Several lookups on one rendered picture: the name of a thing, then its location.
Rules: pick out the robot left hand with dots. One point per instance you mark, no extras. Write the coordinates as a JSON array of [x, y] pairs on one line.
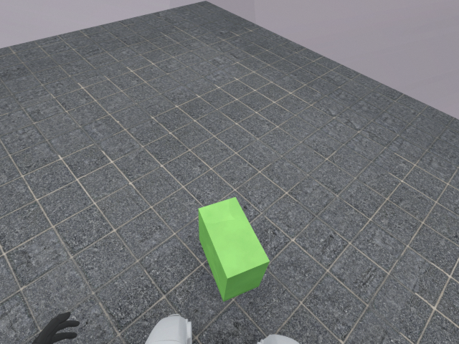
[[48, 334]]

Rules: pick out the carton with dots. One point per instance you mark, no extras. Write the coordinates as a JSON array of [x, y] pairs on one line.
[[235, 256]]

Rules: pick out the left robot thigh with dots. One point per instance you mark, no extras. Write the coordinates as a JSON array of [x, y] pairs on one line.
[[171, 330]]

